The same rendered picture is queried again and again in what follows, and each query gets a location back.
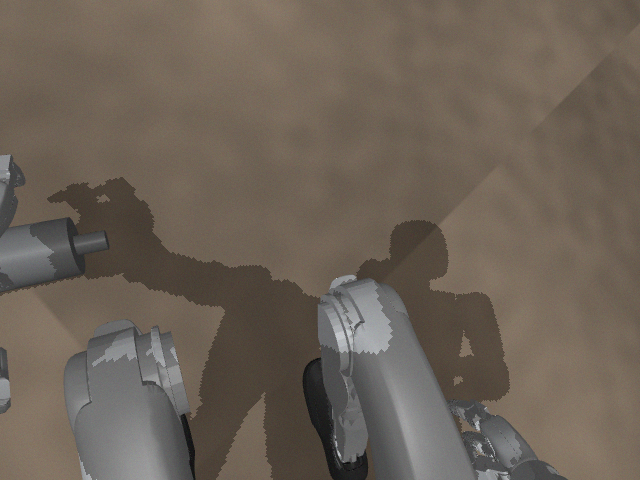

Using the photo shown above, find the left robot hand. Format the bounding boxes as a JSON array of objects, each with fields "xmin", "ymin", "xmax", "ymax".
[{"xmin": 0, "ymin": 154, "xmax": 26, "ymax": 292}]

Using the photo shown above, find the bottle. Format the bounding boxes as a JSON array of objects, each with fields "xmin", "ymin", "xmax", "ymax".
[{"xmin": 0, "ymin": 217, "xmax": 110, "ymax": 292}]

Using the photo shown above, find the right robot hand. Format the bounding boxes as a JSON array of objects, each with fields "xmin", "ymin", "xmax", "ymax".
[{"xmin": 446, "ymin": 399, "xmax": 539, "ymax": 480}]

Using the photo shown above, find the left robot foot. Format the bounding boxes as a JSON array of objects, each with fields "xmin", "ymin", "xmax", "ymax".
[{"xmin": 180, "ymin": 414, "xmax": 196, "ymax": 480}]

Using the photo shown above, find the right robot foot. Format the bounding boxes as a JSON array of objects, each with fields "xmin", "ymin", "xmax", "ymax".
[{"xmin": 303, "ymin": 358, "xmax": 368, "ymax": 480}]

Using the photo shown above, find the right robot arm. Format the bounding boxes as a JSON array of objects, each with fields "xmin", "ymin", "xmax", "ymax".
[{"xmin": 510, "ymin": 460, "xmax": 568, "ymax": 480}]

